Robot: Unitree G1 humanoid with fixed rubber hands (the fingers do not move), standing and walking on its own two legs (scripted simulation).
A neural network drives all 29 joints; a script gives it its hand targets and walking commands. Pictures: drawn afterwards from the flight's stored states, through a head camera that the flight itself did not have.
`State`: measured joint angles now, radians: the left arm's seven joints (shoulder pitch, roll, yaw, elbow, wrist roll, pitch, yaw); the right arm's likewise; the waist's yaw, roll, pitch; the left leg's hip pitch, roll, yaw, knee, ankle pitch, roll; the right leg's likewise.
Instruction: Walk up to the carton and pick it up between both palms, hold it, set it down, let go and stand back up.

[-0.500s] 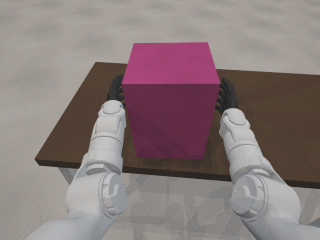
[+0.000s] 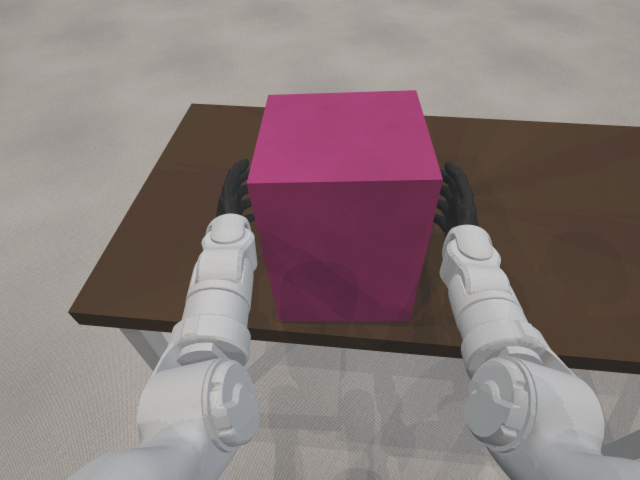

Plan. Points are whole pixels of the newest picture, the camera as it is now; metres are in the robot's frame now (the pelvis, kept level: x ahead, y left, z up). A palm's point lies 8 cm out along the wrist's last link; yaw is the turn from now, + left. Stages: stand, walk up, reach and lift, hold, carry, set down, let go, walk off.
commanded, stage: set down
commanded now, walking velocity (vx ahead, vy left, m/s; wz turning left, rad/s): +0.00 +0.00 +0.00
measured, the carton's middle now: (342, 214) +0.47 +0.02 +0.07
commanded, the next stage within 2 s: none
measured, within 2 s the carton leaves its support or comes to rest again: rests again in 0.58 s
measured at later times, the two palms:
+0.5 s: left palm (220, 228) +0.40 +0.17 +0.11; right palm (451, 233) +0.40 -0.12 +0.11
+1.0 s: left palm (229, 224) +0.40 +0.17 +0.10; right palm (456, 239) +0.40 -0.13 +0.10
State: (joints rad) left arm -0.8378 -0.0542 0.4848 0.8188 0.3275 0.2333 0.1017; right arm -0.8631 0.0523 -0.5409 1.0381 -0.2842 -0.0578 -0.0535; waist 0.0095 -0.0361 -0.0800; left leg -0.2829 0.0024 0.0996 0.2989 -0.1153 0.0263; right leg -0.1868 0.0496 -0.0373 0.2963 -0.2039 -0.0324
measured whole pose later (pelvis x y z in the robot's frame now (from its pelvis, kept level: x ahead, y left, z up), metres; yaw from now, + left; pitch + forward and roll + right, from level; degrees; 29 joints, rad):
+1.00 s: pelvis -0.01 +0.01 +0.00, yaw -1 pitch +5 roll +0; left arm -0.86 -0.12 0.61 0.83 0.44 0.15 0.08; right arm -0.84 0.12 -0.76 0.94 -0.48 -0.07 0.06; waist 0.02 -0.04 -0.05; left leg -0.26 -0.01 0.13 0.28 -0.10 0.05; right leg -0.18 0.03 -0.02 0.31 -0.20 -0.02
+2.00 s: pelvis -0.01 +0.01 +0.00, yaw -2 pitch +6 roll +0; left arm -0.85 -0.07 0.60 0.86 0.43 0.07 0.05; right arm -0.83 0.13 -0.70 0.89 -0.48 -0.05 0.06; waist 0.02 -0.05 -0.03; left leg -0.29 -0.01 0.13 0.27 -0.09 0.05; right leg -0.22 0.04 -0.01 0.32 -0.19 -0.03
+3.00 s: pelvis -0.03 -0.01 -0.01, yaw +1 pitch +17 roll +0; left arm -1.16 0.35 0.03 1.22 -0.26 0.16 0.07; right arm -1.13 -0.29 0.04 1.12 0.34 0.18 -0.12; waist -0.01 0.00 -0.24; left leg -0.61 0.03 0.08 0.41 -0.09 0.02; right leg -0.53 0.06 -0.07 0.45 -0.22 -0.06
